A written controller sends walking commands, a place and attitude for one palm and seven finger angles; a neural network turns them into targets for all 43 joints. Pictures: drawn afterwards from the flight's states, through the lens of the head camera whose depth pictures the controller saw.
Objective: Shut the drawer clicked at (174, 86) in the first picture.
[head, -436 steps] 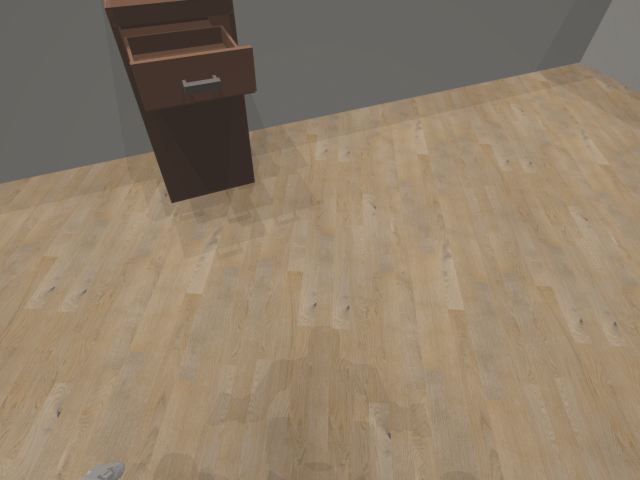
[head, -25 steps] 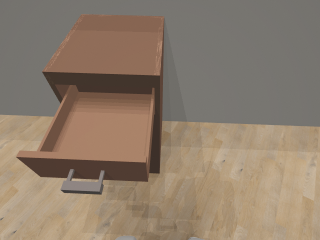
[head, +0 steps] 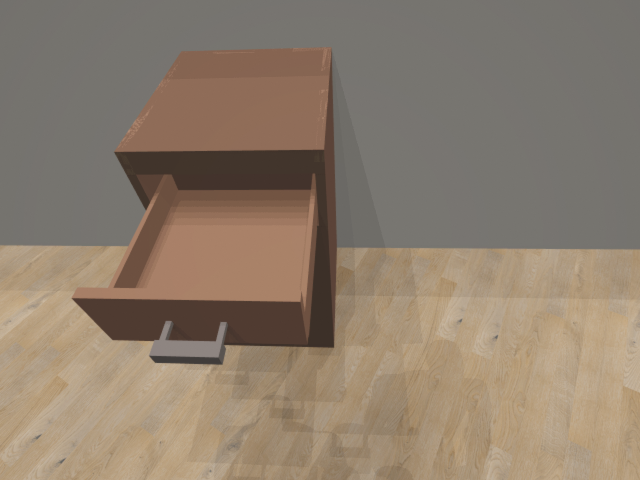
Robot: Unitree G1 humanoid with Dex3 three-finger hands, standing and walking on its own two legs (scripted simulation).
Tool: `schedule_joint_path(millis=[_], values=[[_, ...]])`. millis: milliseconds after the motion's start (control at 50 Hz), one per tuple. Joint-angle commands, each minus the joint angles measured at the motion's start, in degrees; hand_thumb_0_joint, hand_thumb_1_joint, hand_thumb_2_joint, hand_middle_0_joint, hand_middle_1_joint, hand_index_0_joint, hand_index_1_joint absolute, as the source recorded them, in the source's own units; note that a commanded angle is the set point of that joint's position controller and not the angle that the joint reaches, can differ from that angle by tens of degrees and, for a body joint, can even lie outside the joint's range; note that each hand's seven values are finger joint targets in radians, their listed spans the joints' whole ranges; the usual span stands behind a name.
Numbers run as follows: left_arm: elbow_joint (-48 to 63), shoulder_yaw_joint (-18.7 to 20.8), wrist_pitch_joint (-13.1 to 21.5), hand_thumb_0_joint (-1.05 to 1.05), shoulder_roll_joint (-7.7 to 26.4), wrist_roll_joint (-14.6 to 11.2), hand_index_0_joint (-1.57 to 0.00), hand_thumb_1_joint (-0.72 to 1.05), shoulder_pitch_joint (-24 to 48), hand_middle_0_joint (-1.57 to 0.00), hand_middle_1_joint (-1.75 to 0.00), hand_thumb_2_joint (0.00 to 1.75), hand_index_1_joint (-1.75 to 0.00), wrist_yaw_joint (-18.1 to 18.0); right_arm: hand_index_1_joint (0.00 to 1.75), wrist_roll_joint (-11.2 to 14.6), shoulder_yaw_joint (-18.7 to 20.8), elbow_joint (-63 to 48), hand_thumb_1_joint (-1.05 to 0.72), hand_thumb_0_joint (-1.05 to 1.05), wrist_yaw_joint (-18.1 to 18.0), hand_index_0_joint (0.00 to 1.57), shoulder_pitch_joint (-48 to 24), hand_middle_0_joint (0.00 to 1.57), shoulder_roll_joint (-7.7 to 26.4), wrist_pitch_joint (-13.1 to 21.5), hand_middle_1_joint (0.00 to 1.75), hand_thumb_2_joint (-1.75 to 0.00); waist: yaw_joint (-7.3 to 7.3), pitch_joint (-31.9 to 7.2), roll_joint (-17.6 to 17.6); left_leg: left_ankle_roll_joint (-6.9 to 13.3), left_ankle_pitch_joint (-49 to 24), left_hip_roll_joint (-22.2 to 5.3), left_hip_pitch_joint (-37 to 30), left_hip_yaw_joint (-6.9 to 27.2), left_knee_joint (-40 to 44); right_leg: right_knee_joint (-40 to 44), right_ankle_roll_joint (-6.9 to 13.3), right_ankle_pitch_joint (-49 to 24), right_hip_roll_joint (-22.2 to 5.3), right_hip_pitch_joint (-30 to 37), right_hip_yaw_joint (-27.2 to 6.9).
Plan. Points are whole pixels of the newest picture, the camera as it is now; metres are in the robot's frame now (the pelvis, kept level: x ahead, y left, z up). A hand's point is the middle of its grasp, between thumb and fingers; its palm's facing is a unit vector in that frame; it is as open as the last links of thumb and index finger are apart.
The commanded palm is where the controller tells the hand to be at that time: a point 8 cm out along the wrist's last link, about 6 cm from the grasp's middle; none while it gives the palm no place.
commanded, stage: come to a stop and stand still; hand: left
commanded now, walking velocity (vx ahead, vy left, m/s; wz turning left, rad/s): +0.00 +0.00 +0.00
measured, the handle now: (192, 339) +0.33 +0.23 -0.08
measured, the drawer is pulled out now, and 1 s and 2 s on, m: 0.29 0.29 0.29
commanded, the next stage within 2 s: look again from close up in 0.56 s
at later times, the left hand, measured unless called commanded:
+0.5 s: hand out of the picture -0.06 +0.16 -0.17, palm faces +0.03 -0.98 -0.17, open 7.4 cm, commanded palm none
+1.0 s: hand out of the picture -0.03 +0.21 -0.18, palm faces +0.02 -0.99 -0.17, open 7.3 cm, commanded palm none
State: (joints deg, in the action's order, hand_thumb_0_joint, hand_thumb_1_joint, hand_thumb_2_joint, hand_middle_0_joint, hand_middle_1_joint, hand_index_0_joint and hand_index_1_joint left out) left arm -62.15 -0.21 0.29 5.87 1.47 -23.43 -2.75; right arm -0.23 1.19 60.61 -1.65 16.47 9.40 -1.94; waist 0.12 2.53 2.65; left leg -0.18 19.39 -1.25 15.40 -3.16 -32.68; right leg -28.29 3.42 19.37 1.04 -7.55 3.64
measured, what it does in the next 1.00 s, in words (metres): shifts its weight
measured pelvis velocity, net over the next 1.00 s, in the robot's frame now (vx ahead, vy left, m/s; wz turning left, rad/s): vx -0.04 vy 0.05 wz -0.01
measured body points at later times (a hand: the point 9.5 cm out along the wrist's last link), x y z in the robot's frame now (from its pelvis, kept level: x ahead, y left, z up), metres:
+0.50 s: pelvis -0.04 +0.00 +0.00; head -0.04 +0.00 +0.45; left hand -0.06 +0.21 -0.16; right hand -0.09 -0.20 -0.16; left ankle +0.00 +0.14 -0.74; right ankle -0.04 -0.08 -0.74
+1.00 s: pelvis -0.04 +0.05 +0.00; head -0.06 +0.07 +0.45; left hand -0.03 +0.27 -0.17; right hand -0.03 -0.18 -0.15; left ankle +0.00 +0.14 -0.74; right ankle -0.04 -0.08 -0.74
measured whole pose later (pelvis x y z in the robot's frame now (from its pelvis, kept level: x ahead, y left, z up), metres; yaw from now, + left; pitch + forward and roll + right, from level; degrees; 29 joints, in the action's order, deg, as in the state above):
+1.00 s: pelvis -0.04 +0.05 +0.00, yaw +0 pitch -3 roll -1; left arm -60.4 -0.4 1.1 8.6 1.4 -19.2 -2.8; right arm -0.8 -0.1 60.4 -1.3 17.9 8.5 0.1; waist 0.5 -0.9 -1.2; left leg 2.5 13.8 0.6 14.6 -2.4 -31.0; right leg -29.0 -0.3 16.5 -0.8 -9.9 2.5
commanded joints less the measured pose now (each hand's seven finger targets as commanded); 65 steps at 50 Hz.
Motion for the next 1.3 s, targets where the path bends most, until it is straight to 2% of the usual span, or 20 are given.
schedule_joint_path(millis=[0, 40, 60, 100, 140, 280, 460, 620, 640, 660, 680, 720, 740, 780, 840, 940, 1000, 1080, 1200, 1280], values=[[2.06, 0.58, 1.38, 0.00, 7.29, -0.62, -0.20, 0.90, 0.06, -0.20, -0.30, 0.90, -0.30, -0.07, 0.30, 0.27, -0.54, -0.21, -0.90, 0.00, 0.04, 0.20, 3.04, 0.20, 0.99, 1.26, 0.30, -0.90, 1.70, 0.80, -8.47, -0.30, -6.05, -1.14, -5.49, 1.42, 4.50, 8.01, 3.41, -30.19, -12.52, -5.32, -10.84], [1.58, 0.34, 1.30, 0.00, 6.19, -1.04, -0.20, 0.90, -0.87, -0.20, -0.30, 0.90, -0.30, 0.14, 0.30, 0.10, -0.82, 1.30, -0.90, 0.00, -0.30, 0.20, 4.04, 0.20, 1.57, 2.07, 0.30, -0.90, 0.99, 1.15, -2.57, 0.71, -16.99, -3.75, -9.35, 3.30, 8.45, 6.74, 0.67, -24.05, -8.36, -6.83, -8.41], [1.38, 0.22, 1.21, 0.00, 5.77, -0.97, -0.20, 0.90, -1.69, -0.20, -0.30, 0.90, -0.30, 0.12, 0.30, 0.17, -0.84, 1.55, -0.90, 0.00, -0.44, 0.20, 3.90, 0.20, 2.07, 2.24, 0.30, -0.90, 0.32, 1.97, -2.55, 0.99, -18.19, -4.70, -8.88, 3.59, 8.75, 7.40, -0.14, -21.64, -7.25, -6.62, -7.98], [0.75, 0.33, 1.13, 0.00, 5.49, -0.82, -0.20, 0.90, -2.18, -0.20, -0.30, 0.90, -0.30, 0.03, 0.30, 0.06, -1.03, 1.81, -0.90, 0.00, -0.66, 0.20, 3.72, 0.20, 2.16, 1.83, 0.30, -0.90, 0.06, 4.44, -4.83, 0.40, -13.06, -4.63, -7.04, 2.90, 8.86, 10.01, -0.38, -16.68, -7.36, -7.68, -9.50], [-0.08, 0.33, 0.83, 0.00, 5.71, -0.96, -0.20, 0.90, -1.68, -0.20, -0.30, 0.90, -0.30, 0.13, 0.30, -0.02, -1.31, 2.57, -0.90, 0.00, -0.56, 0.20, 3.57, 0.20, 1.13, 2.00, 0.30, -0.90, -0.19, 5.37, -0.08, 0.44, -11.86, -4.30, -6.36, 3.31, 10.73, 10.33, -0.32, -12.49, -7.20, -7.25, -8.84], [0.36, 0.64, 0.47, 0.00, 5.48, -0.83, -0.20, 0.90, -0.74, -0.20, -0.30, 0.90, -0.30, 0.29, 0.30, -0.38, -1.18, 2.94, -0.90, 0.00, -0.28, 0.20, 5.08, 0.20, 1.18, 1.73, 0.30, -0.90, -0.27, 7.47, -2.61, 0.37, -4.46, -3.42, -3.24, 3.47, 11.98, 13.79, -0.28, 3.39, -6.68, -9.33, -9.72], [0.62, 0.97, 0.47, 0.00, 5.10, -0.94, -0.20, 0.90, -0.97, -0.20, -0.30, 0.90, -0.30, 0.43, 0.30, -0.62, -1.18, 3.15, -0.90, 0.00, -0.24, 0.20, 7.70, 0.20, 0.34, 1.76, 0.30, -0.90, -0.25, 5.97, -3.83, 0.71, -4.12, -3.26, -2.34, 3.82, 11.50, 13.32, 0.27, 5.65, -6.51, -10.17, -9.84], [-0.20, 0.71, 0.86, 0.00, 4.30, -1.02, -0.20, 0.90, -2.31, -0.20, -0.30, 0.90, -0.30, 0.38, 0.30, -0.39, -1.45, 3.65, -0.90, 0.00, -0.38, 0.20, 8.66, 0.20, 0.06, 2.61, 0.30, -0.90, -0.56, 4.10, -2.65, 1.10, -7.67, -4.01, -2.08, 4.71, 12.36, 10.28, 0.10, -1.67, -6.29, -7.68, -8.29], [-1.65, 0.66, 2.85, 0.00, 7.34, 0.08, -0.20, 0.90, -5.23, -0.20, -0.30, 0.90, -0.30, -1.41, 0.30, -0.41, -1.03, -0.38, -0.90, 0.00, 0.44, 0.20, -1.32, 0.20, 2.99, 3.54, 0.30, -0.90, -3.60, 6.27, -3.65, -0.85, -5.90, -3.31, 3.90, 2.48, -1.41, 11.22, -2.81, -26.72, -10.63, -7.89, -13.75], [0.07, 1.32, 3.36, 0.00, 10.76, -0.08, -0.20, 0.90, -2.22, -0.20, -0.30, 0.90, -0.30, -1.31, 0.30, -0.11, -1.12, -3.05, -0.90, 0.00, 0.33, 0.20, 2.27, 0.20, 1.42, 3.31, 0.30, -0.90, 1.71, 1.71, -5.61, -1.06, -4.74, -2.23, 1.84, 2.33, -0.10, 8.93, -1.06, -45.16, -15.17, -2.60, -13.93], [1.21, 1.19, 3.42, 0.00, 9.22, -0.62, -0.20, 0.90, -1.84, -0.20, -0.30, 0.90, -0.30, -0.88, 0.30, -0.34, -1.25, -1.58, -0.90, 0.00, 0.18, 0.20, 7.27, 0.20, -0.79, 3.39, 0.30, -0.90, 1.85, -4.59, -5.90, 0.63, -3.08, -1.52, -1.41, 2.02, 1.62, 5.66, -0.09, -42.78, -14.15, 0.73, -11.49], [1.10, 0.67, 3.35, 0.00, 7.41, -1.06, -0.20, 0.90, -0.51, -0.20, -0.30, 0.90, -0.30, -0.83, 0.30, -0.23, -1.08, -0.44, -0.90, 0.00, 0.10, 0.20, 8.26, 0.20, 0.79, 3.60, 0.30, -0.90, 2.07, -8.65, -9.25, 0.97, -9.65, -2.18, -3.16, 3.32, 3.08, 3.80, 0.81, -34.90, -10.54, 2.34, -7.96], [1.58, 0.63, 3.06, 0.00, 6.87, -1.14, -0.20, 0.90, -0.24, -0.20, -0.30, 0.90, -0.30, -0.73, 0.30, -0.24, -0.94, -0.60, -0.90, 0.00, 0.02, 0.20, 7.80, 0.20, 1.39, 3.51, 0.30, -0.90, 1.77, -7.27, -7.88, 1.17, -10.79, -2.53, -3.64, 3.93, 3.76, 4.33, 0.67, -27.04, -9.49, 0.13, -8.06], [2.09, 0.56, 2.05, 0.00, 6.47, -0.82, -0.20, 0.90, 0.57, -0.20, -0.30, 0.90, -0.30, -0.59, 0.30, -0.46, -0.99, -0.75, -0.90, 0.00, 0.10, 0.20, 5.99, 0.20, 1.79, 3.38, 0.30, -0.90, 1.00, 0.00, -1.02, 1.40, -12.06, -3.50, -1.15, 5.20, 5.62, 4.92, 0.30, -12.65, -7.36, -5.10, -7.15], [2.40, 0.45, 1.53, 0.00, 6.52, -0.56, -0.20, 0.90, -0.02, -0.20, -0.30, 0.90, -0.30, -0.24, 0.30, -0.54, -0.87, -1.87, -0.90, 0.00, 0.33, 0.20, 4.57, 0.20, 2.63, 2.90, 0.30, -0.90, 0.47, 6.53, -1.24, 1.92, -4.25, -3.34, 3.72, 7.42, 9.09, 6.92, 0.14, -0.71, -6.02, -9.04, -7.33], [3.28, 0.43, 1.05, 0.00, 6.66, -0.42, -0.20, 0.90, -0.30, -0.20, -0.30, 0.90, -0.30, -0.06, 0.30, -0.68, -0.63, -2.58, -0.90, 0.00, 0.50, 0.20, 4.09, 0.20, 4.49, 2.97, 0.30, -0.90, 0.05, 6.51, -1.51, 2.54, 0.11, -3.84, 4.99, 9.76, 13.03, 5.64, -0.62, -1.27, -5.53, -7.67, -5.94], [3.91, 0.45, 0.69, 0.00, 6.82, -0.31, -0.20, 0.90, -0.61, -0.20, -0.30, 0.90, -0.30, 0.16, 0.30, -0.68, -0.54, -3.28, -0.90, 0.00, 0.51, 0.20, 3.19, 0.20, 5.73, 3.08, 0.30, -0.90, -0.46, 5.20, 0.57, 3.00, 2.92, -4.61, 5.87, 11.30, 15.60, 4.65, -1.21, -2.91, -5.33, -5.26, -4.67], [4.15, 0.39, 0.68, 0.00, 7.07, -0.36, -0.20, 0.90, -0.76, -0.20, -0.30, 0.90, -0.30, 0.35, 0.30, -0.61, -0.45, -3.42, -0.90, 0.00, 0.50, 0.20, 2.82, 0.20, 6.71, 3.38, 0.30, -0.90, -0.56, 1.77, 0.07, 3.34, -0.03, -5.03, 3.10, 11.91, 16.24, 4.44, -1.69, -5.30, -5.51, -3.27, -3.98], [3.37, 0.26, 0.64, 0.00, 7.31, -0.26, -0.20, 0.90, -1.29, -0.20, -0.30, 0.90, -0.30, 0.46, 0.30, -0.39, -0.41, -2.57, -0.90, 0.00, 0.55, 0.20, 2.42, 0.20, 7.19, 3.33, 0.30, -0.90, -0.46, 1.54, -0.69, 3.26, 0.55, -5.19, 1.22, 11.89, 17.78, 5.49, -2.19, -5.73, -6.01, -3.47, -3.70], [2.40, 0.22, 0.33, 0.00, 6.60, 0.32, -0.20, 0.90, -2.31, -0.20, -0.30, 0.90, -0.30, 0.88, 0.30, -0.59, 0.19, -1.08, -0.90, 0.00, 0.50, 0.20, 3.65, 0.20, 8.56, 2.68, 0.30, -0.90, 0.07, 2.70, -0.10, 4.31, 15.48, -7.04, 1.14, 14.66, 21.74, 2.21, -2.10, 3.09, -3.79, -6.21, -1.13]])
